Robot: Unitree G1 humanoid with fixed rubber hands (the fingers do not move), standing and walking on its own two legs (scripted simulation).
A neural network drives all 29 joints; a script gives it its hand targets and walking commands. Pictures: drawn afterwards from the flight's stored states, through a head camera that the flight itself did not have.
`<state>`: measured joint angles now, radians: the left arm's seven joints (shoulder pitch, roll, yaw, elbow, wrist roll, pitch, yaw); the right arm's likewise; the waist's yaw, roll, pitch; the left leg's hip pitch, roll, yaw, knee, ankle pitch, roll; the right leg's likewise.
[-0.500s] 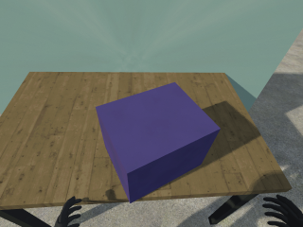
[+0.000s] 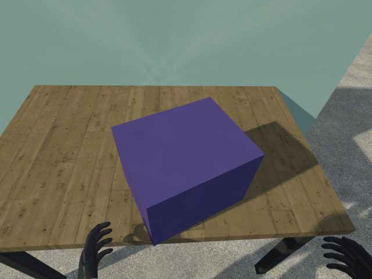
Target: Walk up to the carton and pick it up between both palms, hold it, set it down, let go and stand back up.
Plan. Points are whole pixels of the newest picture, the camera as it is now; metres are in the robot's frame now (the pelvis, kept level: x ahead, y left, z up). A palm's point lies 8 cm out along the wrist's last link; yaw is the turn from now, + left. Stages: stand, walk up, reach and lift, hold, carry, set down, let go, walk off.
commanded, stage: reach and lift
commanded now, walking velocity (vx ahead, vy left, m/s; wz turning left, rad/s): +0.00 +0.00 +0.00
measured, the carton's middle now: (183, 167) +0.39 +0.06 +0.00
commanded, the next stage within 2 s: none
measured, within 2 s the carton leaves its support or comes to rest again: neither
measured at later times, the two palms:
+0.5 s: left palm (98, 246) +0.17 +0.20 +0.01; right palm (367, 262) +0.21 -0.32 +0.01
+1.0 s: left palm (84, 229) +0.19 +0.23 +0.04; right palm (340, 213) +0.29 -0.29 +0.03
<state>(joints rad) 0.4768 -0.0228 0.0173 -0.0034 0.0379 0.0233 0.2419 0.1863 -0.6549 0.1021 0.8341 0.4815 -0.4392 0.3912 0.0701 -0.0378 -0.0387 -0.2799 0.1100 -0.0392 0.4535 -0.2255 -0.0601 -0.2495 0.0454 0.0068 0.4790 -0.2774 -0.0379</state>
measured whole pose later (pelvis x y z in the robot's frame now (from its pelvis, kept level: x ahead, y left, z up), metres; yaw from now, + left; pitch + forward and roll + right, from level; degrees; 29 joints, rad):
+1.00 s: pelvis +0.00 +0.01 +0.00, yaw -2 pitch +5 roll -1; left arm 0.29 -0.03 0.03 -0.16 -0.02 0.13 0.28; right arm -0.15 -0.66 0.15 0.89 0.60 -0.38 0.39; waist 0.12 -0.01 -0.03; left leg -0.30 0.10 -0.07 0.42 -0.21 -0.09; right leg -0.25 0.06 0.03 0.38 -0.21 -0.03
